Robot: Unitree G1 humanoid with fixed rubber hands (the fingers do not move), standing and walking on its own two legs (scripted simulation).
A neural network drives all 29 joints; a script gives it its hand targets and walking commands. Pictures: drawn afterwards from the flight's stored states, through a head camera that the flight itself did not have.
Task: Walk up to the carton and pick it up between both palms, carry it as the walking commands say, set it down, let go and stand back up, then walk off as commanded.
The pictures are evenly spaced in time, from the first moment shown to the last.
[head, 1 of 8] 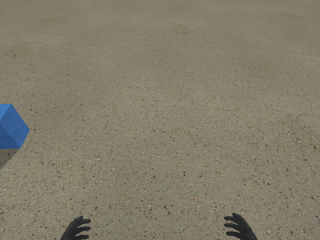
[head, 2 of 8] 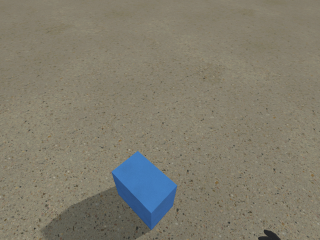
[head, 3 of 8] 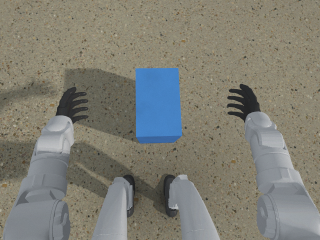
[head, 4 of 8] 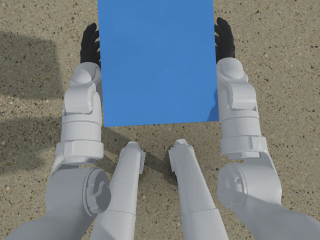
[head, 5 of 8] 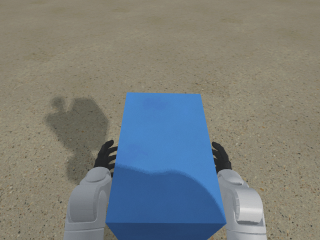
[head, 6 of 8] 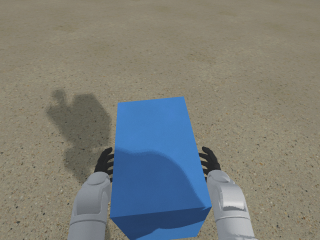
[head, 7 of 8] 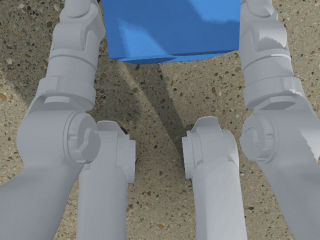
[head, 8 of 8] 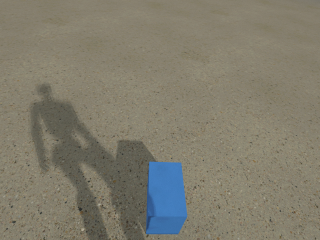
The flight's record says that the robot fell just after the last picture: no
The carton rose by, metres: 0.70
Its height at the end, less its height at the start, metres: +0.00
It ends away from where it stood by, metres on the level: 0.56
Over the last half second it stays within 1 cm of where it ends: yes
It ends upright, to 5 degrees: yes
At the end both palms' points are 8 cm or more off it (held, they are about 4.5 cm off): yes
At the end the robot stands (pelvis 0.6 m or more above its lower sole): yes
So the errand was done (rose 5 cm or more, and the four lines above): yes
